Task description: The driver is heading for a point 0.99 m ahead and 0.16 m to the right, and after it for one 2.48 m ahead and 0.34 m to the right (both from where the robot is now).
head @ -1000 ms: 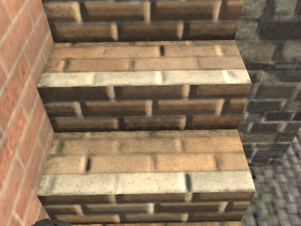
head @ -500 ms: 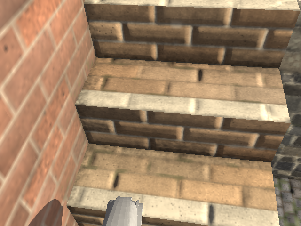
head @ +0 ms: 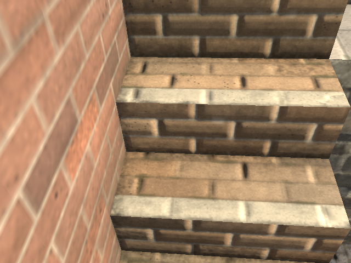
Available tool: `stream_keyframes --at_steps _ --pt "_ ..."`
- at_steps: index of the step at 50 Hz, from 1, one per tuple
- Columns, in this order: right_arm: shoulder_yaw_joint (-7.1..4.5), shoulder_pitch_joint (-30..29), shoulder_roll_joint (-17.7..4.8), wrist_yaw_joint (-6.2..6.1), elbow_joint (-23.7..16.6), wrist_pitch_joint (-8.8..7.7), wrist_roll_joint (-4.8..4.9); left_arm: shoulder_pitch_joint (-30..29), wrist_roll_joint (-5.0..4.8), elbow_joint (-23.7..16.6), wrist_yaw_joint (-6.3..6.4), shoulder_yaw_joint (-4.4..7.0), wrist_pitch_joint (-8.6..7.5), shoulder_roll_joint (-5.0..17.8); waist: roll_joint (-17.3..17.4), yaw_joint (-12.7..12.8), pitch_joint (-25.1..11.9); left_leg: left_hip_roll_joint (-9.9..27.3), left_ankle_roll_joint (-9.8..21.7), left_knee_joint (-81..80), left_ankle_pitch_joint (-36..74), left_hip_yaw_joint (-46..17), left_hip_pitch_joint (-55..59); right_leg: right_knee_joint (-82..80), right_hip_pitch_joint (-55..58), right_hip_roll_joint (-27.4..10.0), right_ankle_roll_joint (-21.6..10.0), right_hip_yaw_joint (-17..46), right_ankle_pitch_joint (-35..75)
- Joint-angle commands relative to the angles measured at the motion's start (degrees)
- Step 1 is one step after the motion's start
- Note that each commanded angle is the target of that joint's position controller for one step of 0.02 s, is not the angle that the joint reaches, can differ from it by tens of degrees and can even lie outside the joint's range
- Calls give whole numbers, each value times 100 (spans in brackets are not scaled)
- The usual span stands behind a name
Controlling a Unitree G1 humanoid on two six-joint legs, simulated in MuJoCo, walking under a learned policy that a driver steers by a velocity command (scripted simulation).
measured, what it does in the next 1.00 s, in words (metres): walks backwards, turning right: right foot, then left foot 0.21 m lower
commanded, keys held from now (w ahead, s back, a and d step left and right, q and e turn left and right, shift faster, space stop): w+e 0.36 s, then w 0.64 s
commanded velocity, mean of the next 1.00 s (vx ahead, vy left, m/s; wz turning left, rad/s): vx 0.20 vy -0.01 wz -0.28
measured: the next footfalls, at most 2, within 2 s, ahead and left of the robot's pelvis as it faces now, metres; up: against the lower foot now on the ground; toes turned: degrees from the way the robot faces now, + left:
right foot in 0.28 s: +0.07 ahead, -0.17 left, +0.01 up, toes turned -12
left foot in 0.86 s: -0.15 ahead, +0.17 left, -0.21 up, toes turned -12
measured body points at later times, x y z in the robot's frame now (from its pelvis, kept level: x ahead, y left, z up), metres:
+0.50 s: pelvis -0.06 -0.05 +0.04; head -0.05 -0.07 +0.49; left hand +0.12 +0.21 -0.04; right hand +0.08 -0.33 -0.06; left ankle -0.02 +0.10 -0.49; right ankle +0.02 -0.16 -0.68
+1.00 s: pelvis -0.13 +0.05 -0.22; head -0.15 +0.05 +0.23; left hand +0.12 +0.19 -0.31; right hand -0.25 -0.15 -0.37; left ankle -0.19 +0.18 -0.89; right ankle -0.14 -0.09 -0.64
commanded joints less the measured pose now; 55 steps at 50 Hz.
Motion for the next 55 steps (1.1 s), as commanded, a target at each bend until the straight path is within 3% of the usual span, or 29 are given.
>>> stream_keyframes --at_steps 1,6,12,13,14,15,17,20,22,23,24,30,31,32,33,36,38,39,41,43,44,45,46,48,49,50,51,53,55 --pt "-191 -476 -568 -72 -486 -248 -221 -278 142 -538 196 103 -73 487 502 -144 209 1488 647 -2663 -1935 -1499 826 264 -478 -30 173 -550 -945" --pt "-298 -990 -664 -142 -871 -327 -379 339 140 -623 376 82 -191 302 501 263 297 1654 445 -2881 -1804 -907 537 195 648 -284 -80 -361 -383" --pt "-551 -401 -1289 -424 -1048 -377 -285 765 420 -1070 347 231 -84 674 438 292 510 1881 230 -2410 -2735 -926 1672 -4986 1813 -115 87 -841 15" --pt "-466 -396 -1010 -479 -1265 -402 -102 672 803 -981 174 409 -109 764 703 376 630 1354 119 -1482 -2668 -344 950 -5507 3088 427 -211 -1339 -967" --pt "-235 -863 -370 -217 -1676 -361 38 1009 852 -835 139 603 -416 1065 48 595 765 1053 -123 -261 -2528 -131 476 -5488 3495 270 -745 -723 586" --pt "-77 -526 -41 -120 -1835 -225 56 1165 452 -718 352 809 -534 1976 -1900 840 1049 302 -620 1728 -2093 -238 -1158 -7165 3331 -1094 -2129 2521 -2024" --pt "-184 -331 -540 -59 -1873 -154 203 -924 240 -1607 367 770 -588 2476 -1803 414 1234 -525 -888 6271 -1405 -2316 -2029 -7842 1927 -1429 -2296 4031 -3439" --pt "-355 61 -1274 -205 -1825 -423 -37 -1341 253 -2433 364 335 -547 1890 -93 97 414 -254 -1067 6122 -827 -2041 -1772 -6765 2109 -859 -1577 2293 -2243" --pt "-353 527 -1230 -235 -1707 -361 -383 -1456 353 -2746 632 143 -713 1723 -257 -78 130 -205 -1061 5277 -93 -2011 -1287 -6300 2314 -376 -1289 1538 -1283" --pt "-201 29 -441 -676 -1631 57 182 -1042 689 -2276 469 217 -305 1276 -74 364 181 -226 -919 5299 368 -927 -1427 -6022 3530 -476 -989 203 -223" --pt "-102 -44 -291 -824 -1807 256 262 -672 628 -2276 407 142 -106 1084 -557 562 156 -198 -919 5208 219 -939 -1399 -6059 3591 -400 -976 238 -166" --pt "-161 -150 -624 -814 -2418 494 110 -1036 641 -3014 479 80 -12 1348 -837 415 246 -193 -840 4814 -223 -1908 -771 -6446 3095 -1159 -1414 1372 -1429" --pt "-153 1337 -1093 -150 -1747 85 -546 -1273 315 -3074 410 -11 -437 1504 164 331 923 -217 -1118 6451 -131 -2288 -1677 -5959 1450 -1594 -2045 3206 -2433" --pt "-175 1611 -1019 63 -1478 -68 -547 -1637 268 -3082 336 -29 -550 1517 39 200 596 -195 -1142 6869 -45 -2462 -1734 -5825 1404 -1648 -2231 3030 -2461" --pt "-149 1962 -1022 66 -1459 -244 -540 -1754 438 -3012 372 -42 -683 1679 -171 75 -177 -341 -1155 6827 245 -1965 -1152 -5317 1534 -1168 -1960 2048 -2178" --pt "-352 2595 -1483 -28 -1061 -242 -305 -2430 352 -3462 564 -59 -766 1626 -247 -121 -462 -654 -1221 6196 115 -1003 1017 -4208 278 -390 -1343 248 -1646" --pt "-384 3191 -1622 38 -698 29 -686 -2938 327 -3895 487 -61 -598 1782 -165 -605 255 -389 -843 3160 491 -1014 1282 -3048 -194 2 -912 -742 -1164" --pt "-209 3106 -1376 180 -510 123 -867 -2813 292 -3911 459 -110 -513 1587 11 -387 781 -31 -402 1161 930 -1288 1159 -2574 -269 -166 -871 -564 -1116" --pt "249 2564 -674 544 -593 151 -590 -2027 124 -3671 428 -315 -293 1052 147 34 948 420 41 -2170 2375 -1651 2071 -1515 -661 166 -585 -500 -1173" --pt "461 1519 -664 858 -802 329 -458 -940 206 -3325 79 -563 209 246 541 789 1095 43 30 -3637 2359 -688 1206 1305 -759 897 -507 -919 -1379" --pt "310 2102 -1012 719 -645 291 -419 -1184 186 -3621 -286 -341 270 721 1146 666 624 100 696 -440 3220 -971 1062 3733 -1639 1061 -231 -1191 -1031" --pt "124 1100 -2070 731 -925 420 -507 -570 393 -3612 -403 -314 438 913 2026 1274 81 1249 1763 -585 4069 -2936 218 4675 -1904 835 -88 -275 -1438" --pt "-81 1133 -2304 607 -1197 377 -470 -674 243 -3261 -340 -238 261 1536 1300 580 -79 2172 2116 -1704 1568 -4072 728 5109 -2744 579 -3 324 -1479" --pt "34 1888 -1656 288 -1026 -25 -804 -1052 250 -2703 -42 -138 -143 1463 -804 -376 1364 2514 2118 -2578 -1311 -5779 2684 3715 -4383 -26 -35 1144 1048" --pt "114 1704 -1389 248 -891 -201 -928 -1332 336 -2473 0 -96 -208 1538 -751 -438 1819 2469 2226 -2645 -917 -5675 2489 3308 -3975 -323 -130 1155 1536" --pt "98 1116 -1515 191 -1154 -287 -832 -1332 367 -2455 42 -35 -211 1714 -523 -358 1881 2285 2248 -2695 -735 -5240 2071 2944 -3108 -226 -39 1019 1411" --pt "-320 1015 -2205 -889 -1395 -175 205 -3264 653 -3407 172 220 20 1595 -1661 -128 1210 2671 938 -2884 -663 -5053 2133 902 -1554 -424 -190 833 163" --pt "-148 412 -1837 -1275 -1733 0 61 -3150 502 -3359 -18 92 279 1266 -812 -30 1764 2172 472 -2989 -478 -4065 1604 -1688 -371 -501 -311 -191 -268" --pt "-136 240 -1489 -1250 -1740 163 49 -1881 246 -2782 -56 -14 308 881 1110 314 1699 1538 185 -2471 1380 -2559 1850 -4055 1014 -281 -555 -793 -843"
Velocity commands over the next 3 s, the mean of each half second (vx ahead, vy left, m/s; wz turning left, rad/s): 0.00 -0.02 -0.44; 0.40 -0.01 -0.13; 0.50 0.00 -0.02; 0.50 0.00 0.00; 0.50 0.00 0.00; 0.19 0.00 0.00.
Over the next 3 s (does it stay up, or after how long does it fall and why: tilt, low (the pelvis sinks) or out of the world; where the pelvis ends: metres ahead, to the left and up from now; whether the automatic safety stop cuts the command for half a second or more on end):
stays up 0.26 -0.05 0.23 its command is cut before an obstacle from the start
